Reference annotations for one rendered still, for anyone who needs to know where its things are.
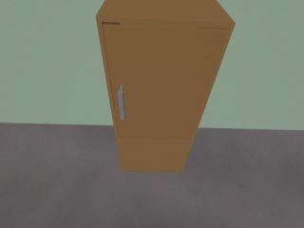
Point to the cupboard door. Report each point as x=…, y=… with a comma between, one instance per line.
x=166, y=73

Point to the handle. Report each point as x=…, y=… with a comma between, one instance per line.
x=121, y=103

